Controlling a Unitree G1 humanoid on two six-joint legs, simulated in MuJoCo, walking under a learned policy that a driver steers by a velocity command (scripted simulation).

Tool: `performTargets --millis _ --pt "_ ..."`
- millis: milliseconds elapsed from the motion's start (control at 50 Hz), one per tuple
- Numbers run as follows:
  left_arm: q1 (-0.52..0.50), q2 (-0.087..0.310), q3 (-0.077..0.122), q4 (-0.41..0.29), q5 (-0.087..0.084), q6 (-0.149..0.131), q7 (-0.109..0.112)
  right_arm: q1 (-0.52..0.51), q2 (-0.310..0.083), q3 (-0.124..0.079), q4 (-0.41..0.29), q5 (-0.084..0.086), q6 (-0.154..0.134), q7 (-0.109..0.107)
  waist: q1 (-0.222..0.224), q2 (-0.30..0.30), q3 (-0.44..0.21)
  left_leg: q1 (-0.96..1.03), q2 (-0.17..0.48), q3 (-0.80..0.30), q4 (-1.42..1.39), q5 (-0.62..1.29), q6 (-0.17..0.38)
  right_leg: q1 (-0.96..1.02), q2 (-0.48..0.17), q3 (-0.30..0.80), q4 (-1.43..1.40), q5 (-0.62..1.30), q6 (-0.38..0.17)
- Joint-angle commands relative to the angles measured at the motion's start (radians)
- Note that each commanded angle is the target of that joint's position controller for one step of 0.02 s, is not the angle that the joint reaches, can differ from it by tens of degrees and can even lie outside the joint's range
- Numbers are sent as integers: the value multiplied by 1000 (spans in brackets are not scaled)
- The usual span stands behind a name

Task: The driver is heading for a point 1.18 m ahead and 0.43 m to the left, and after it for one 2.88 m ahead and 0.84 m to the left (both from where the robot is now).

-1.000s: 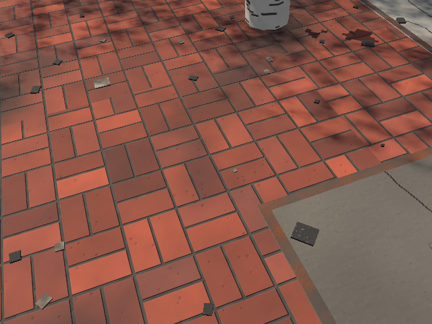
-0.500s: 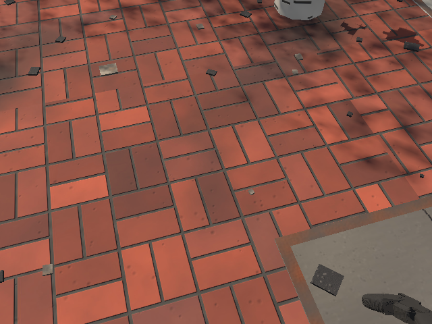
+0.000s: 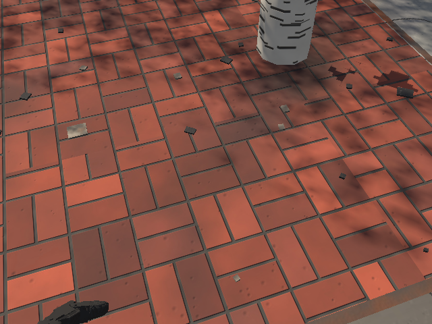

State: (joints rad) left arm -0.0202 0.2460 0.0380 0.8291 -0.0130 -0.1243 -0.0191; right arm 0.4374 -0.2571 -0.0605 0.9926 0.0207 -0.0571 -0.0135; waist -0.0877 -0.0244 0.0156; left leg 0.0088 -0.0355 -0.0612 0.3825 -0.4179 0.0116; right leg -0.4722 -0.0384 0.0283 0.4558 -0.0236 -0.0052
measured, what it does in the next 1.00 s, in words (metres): walks ahead, turning left: left foot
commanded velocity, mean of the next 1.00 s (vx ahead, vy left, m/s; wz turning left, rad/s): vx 0.50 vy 0.00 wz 0.55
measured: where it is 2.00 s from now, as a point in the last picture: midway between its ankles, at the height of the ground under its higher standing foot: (78, 201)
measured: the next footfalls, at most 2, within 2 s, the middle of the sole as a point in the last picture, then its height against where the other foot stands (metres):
left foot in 0.52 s outside the picture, level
right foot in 1.02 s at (166, 245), level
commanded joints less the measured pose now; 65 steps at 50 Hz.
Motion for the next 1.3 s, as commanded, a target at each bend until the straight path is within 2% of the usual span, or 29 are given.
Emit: performTargets --millis 20,40,60,100,140,280,420,480,520,540,560,580,600,620,640,660,760,840,920,980,1020,1040,1060,1080,1100,1120,1160,1200,1300 --pt "425 318 101 40 22 -5 17 29 2 13 -111 -7 -20 1 191 -168 -352 -577 -11 26 669 140 25 867 -344 456 -9 -194 -214" --pt "427 256 81 36 21 0 11 43 -28 12 -121 12 -32 2 187 -282 -405 -720 -7 -62 852 -180 26 887 -406 706 -136 -320 -247" --pt "356 171 58 22 17 -1 12 -26 -129 -17 -130 32 -34 0 182 -178 -260 -782 51 -90 922 -115 38 763 -368 569 -155 -364 -199" --pt "227 110 38 9 17 2 9 -106 -127 -27 -147 19 -24 -6 135 -63 -90 -733 132 -53 864 45 39 491 -291 316 -211 -219 -155" --pt "179 91 35 16 26 -1 9 -88 -84 -33 -151 15 0 0 88 -102 -36 -641 175 -49 803 118 34 354 -241 170 -275 -139 -144" --pt "215 153 61 48 27 -2 31 -222 -51 -29 -233 4 25 21 95 -32 26 -707 181 -24 535 372 7 362 -227 -78 -341 48 -168" --pt "306 206 81 69 -1 37 39 -435 -47 -14 -333 3 21 66 158 -16 86 -712 147 88 291 368 45 527 -267 -199 -288 119 -138" --pt "288 244 92 59 -14 57 42 -386 -91 -35 -350 3 27 73 99 -59 22 -566 66 165 270 226 99 575 -272 -245 -114 521 -107" --pt "266 242 88 48 -18 71 44 -115 -182 -90 -282 10 32 60 -52 -35 -127 -176 -30 194 186 267 164 459 -214 -292 263 628 -57" --pt "289 179 65 23 17 63 43 19 -283 -124 -251 12 42 35 -81 126 -212 122 134 -79 164 275 229 175 -158 -293 598 176 -4" --pt "335 69 30 -42 25 27 33 -53 -358 -124 -286 10 28 37 39 317 -317 365 352 -691 -20 58 425 -219 66 -123 916 -564 46" --pt "222 160 44 -58 -16 -14 19 -28 -267 -94 -298 -1 13 48 -35 173 -340 367 375 -744 -120 35 400 -327 33 60 975 -546 20" --pt "168 172 47 -80 -42 -31 12 -54 -214 -79 -289 -7 -1 49 -24 139 -218 280 348 -594 -110 106 358 -384 -8 49 939 -463 -7" --pt "174 163 45 -67 -24 -35 19 -120 -180 -68 -297 -3 -10 50 25 42 -134 124 300 -466 -103 217 319 -332 -56 52 843 -382 -15" --pt "183 176 55 -54 4 -29 27 -188 -144 -57 -310 -4 -13 46 65 35 -99 -3 259 -371 -108 315 291 -251 -88 55 749 -336 -10" --pt "205 178 60 -51 12 -15 26 -222 -132 -50 -327 -15 -13 42 94 52 -80 -90 239 -336 -133 368 284 -186 -103 60 711 -300 -4" --pt "110 125 48 -101 31 19 29 -168 -183 -63 -314 -5 -19 10 85 46 -30 -204 180 -218 -173 517 277 -174 -65 27 438 -110 64" --pt "-21 94 32 -145 18 11 13 -115 -183 -63 -299 2 -8 -2 31 97 -3 -247 125 -179 -158 390 214 -87 1 14 153 120 64" --pt "-81 125 38 -184 6 -3 -4 -58 -175 -62 -276 8 2 -5 11 115 2 -165 164 -269 -80 340 198 -60 25 42 45 104 42" --pt "-23 153 49 -175 6 -17 -13 -60 -171 -62 -272 1 13 -13 42 156 -13 -85 201 -326 6 407 181 -2 29 32 16 -9 5" --pt "154 195 71 -133 23 -28 -7 -75 -123 -43 -279 -6 13 -8 130 148 -122 -114 126 -275 204 567 136 275 6 25 -19 7 -62" --pt "314 248 82 -120 36 -27 -1 -69 -83 -23 -300 -25 11 -7 190 39 -271 -254 59 -196 484 393 97 541 -158 203 14 -3 -129" --pt "401 307 103 -64 36 -13 -12 99 -29 -9 -301 13 0 -5 116 -331 -360 -620 -79 -109 794 -138 26 828 -348 683 -100 -233 -294" --pt "387 205 78 -75 3 -10 -18 73 -129 -21 -275 22 -4 -7 146 -206 -280 -747 -17 -162 909 -155 22 800 -348 753 -155 -452 -274" --pt "338 151 64 -85 -1 -3 -14 -51 -173 -33 -291 18 -4 -4 170 -101 -148 -783 15 -145 929 -63 22 679 -308 593 -167 -443 -232" --pt "284 145 56 -95 12 5 -13 -123 -163 -30 -308 6 -6 -6 151 -23 -81 -757 51 -103 903 5 22 554 -269 481 -183 -336 -213" --pt "244 119 43 -89 27 8 -8 -164 -135 -31 -326 -10 -12 3 107 -36 -26 -693 111 -78 796 81 23 404 -209 348 -225 -153 -208" --pt "255 116 41 -75 18 4 -7 -146 -98 -23 -321 -6 -9 8 91 -70 -36 -654 129 -42 719 90 14 366 -184 278 -258 -66 -220" --pt "296 184 57 -47 1 13 6 -287 -53 4 -365 -15 -17 16 124 -48 -8 -653 145 10 421 287 -11 341 -169 142 -319 28 -221"
Velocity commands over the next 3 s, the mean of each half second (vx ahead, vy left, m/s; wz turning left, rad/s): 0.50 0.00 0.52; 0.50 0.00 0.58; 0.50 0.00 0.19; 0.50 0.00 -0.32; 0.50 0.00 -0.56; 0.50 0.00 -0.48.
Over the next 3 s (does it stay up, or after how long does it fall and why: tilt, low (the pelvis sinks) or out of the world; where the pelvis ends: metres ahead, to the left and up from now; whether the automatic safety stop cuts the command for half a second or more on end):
stays up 1.45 0.61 0.01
